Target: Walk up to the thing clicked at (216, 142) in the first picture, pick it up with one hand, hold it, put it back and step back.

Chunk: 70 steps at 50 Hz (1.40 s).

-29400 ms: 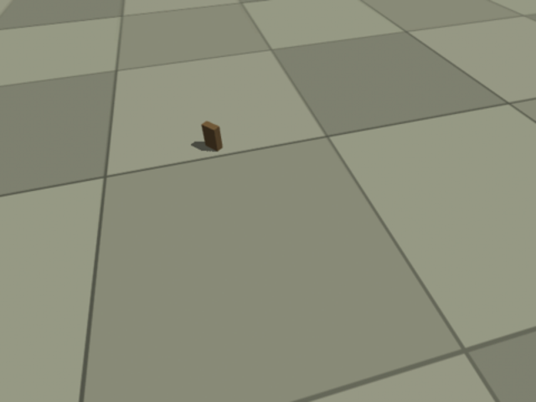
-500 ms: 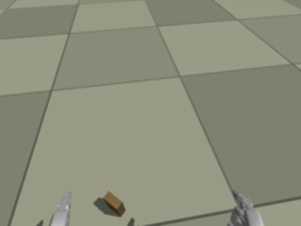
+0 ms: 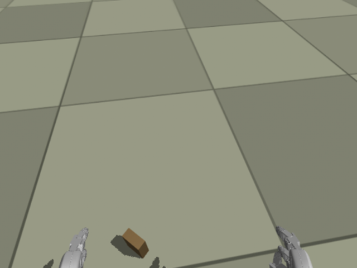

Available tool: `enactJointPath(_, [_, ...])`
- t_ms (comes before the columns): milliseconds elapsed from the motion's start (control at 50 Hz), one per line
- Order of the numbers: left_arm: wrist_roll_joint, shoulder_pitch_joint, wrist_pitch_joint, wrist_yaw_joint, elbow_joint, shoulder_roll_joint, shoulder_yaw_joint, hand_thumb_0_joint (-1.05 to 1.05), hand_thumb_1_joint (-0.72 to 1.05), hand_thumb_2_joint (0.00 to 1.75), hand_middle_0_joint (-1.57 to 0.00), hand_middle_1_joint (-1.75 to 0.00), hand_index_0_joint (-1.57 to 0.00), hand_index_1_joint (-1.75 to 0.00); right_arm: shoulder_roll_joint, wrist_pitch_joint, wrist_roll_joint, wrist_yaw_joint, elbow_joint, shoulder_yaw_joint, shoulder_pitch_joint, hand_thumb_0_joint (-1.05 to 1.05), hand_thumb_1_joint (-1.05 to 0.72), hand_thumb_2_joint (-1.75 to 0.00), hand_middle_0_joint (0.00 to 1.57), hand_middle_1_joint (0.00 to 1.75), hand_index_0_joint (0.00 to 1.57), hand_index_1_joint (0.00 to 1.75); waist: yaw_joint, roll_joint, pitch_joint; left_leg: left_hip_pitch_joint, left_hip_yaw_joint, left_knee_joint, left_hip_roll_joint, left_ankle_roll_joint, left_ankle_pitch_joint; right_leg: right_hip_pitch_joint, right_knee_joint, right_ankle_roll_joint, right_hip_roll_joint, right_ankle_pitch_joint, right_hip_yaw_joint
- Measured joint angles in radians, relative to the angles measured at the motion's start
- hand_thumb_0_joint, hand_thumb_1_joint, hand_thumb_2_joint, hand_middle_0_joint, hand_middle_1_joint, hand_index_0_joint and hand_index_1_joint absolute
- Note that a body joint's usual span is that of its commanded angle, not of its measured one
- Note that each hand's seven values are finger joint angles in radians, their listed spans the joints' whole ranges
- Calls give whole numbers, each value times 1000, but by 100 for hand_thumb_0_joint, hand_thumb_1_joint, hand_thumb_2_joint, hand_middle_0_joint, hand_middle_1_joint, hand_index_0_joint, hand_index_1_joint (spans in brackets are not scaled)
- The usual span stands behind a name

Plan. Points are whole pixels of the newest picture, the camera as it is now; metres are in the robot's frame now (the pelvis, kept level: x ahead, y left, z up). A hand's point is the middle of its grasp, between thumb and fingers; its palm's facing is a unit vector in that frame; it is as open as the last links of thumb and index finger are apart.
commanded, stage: stand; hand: left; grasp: from the side
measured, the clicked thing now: (136, 243) +0.39 +0.23 -0.65
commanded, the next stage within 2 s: none
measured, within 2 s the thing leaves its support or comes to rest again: neither
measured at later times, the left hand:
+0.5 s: hand out of the picture +0.08 +0.25 -0.11, palm faces +0.00 -0.93 -0.36, open 7.7 cm
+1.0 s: hand out of the picture +0.02 +0.26 -0.10, palm faces +0.02 -0.93 -0.36, open 7.4 cm
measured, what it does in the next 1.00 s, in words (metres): rises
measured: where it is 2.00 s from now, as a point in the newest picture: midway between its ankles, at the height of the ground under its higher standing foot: outside the picture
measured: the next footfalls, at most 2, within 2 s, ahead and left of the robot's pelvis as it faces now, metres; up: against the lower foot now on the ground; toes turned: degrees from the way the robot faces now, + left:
none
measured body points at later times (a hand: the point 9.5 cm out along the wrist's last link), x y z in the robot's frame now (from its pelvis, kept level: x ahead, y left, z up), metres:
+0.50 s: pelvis +0.00 +0.00 +0.03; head +0.01 +0.01 +0.48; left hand +0.08 +0.30 -0.09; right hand +0.09 -0.29 -0.09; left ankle +0.02 +0.12 -0.69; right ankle +0.00 -0.13 -0.69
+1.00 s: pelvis -0.02 +0.01 +0.06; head -0.03 +0.00 +0.51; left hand +0.02 +0.31 -0.08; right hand +0.06 -0.27 -0.08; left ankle +0.02 +0.12 -0.69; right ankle +0.00 -0.13 -0.69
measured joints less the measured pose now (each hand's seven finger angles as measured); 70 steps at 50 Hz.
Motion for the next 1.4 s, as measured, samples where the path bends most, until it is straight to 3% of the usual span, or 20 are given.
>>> enactJointPath(120, [-1, 2, 10, 1, -3, 2, -3, 0, -15, 46, -18, -24, -17, -23, 0, 5, -1, -2, 4, -3, 1, 1, -90, -90, 21, 30, 21, 30, 1, 1, -3, 8, -2, -1, 1, -1, -4, 9, -2, 0, 1, -4, -2])
enactJointPath(180, [62, -107, -104, -44, 195, 31, -5, 0, 6, 62, -19, -27, -19, -26, -23, 38, -75, 54, 110, -8, -54, 1, -90, -90, 20, 30, 20, 30, 20, -21, 57, 81, 9, -39, -14, 4, 14, 70, -14, -4, -14, -1, 7])
enactJointPath(220, [77, -173, -150, -73, 341, 56, -1, 0, 20, 70, -20, -28, -20, -27, -44, 78, -89, 97, 187, -9, -90, 1, -90, -90, 21, 30, 21, 30, 28, -36, 77, 117, 16, -71, -24, 7, 30, 98, -29, -5, -23, 7, 13])
enactJointPath(340, [64, -221, -213, -108, 606, 105, 22, 1, 61, 83, -21, -30, -21, -29, -92, 111, -65, 160, 291, -53, -99, 1, -90, -90, 21, 30, 21, 30, 28, -45, 111, 203, 24, -157, -33, 10, 69, 176, -103, 1, -32, 41, 19])
enactJointPath(460, [57, -220, -232, -107, 782, 120, 32, 1, 81, 88, -21, -30, -21, -29, -117, 125, -59, 169, 377, -74, -84, 1, -90, -90, 20, 30, 20, 30, 24, -40, 131, 276, 24, -244, -36, 15, 109, 255, -201, 8, -33, 86, 15])
enactJointPath(840, [38, -289, -237, -113, 1073, 109, 11, 1, 90, 90, -21, -30, -21, -30, -92, 132, -35, 171, 566, -40, -127, 1, -90, -90, 20, 30, 20, 30, 31, -29, 160, 465, 28, -526, -56, 27, 265, 445, -485, 27, -47, 244, 12])
enactJointPath(1400, [34, -322, -244, -124, 1162, 116, 15, 1, 90, 90, -21, -30, -21, -30, -129, 139, -28, 177, 638, -41, -140, 1, -91, -90, 20, 30, 20, 30, 21, -16, 168, 476, 15, -587, -36, 7, 301, 460, -549, 9, -25, 278, -2])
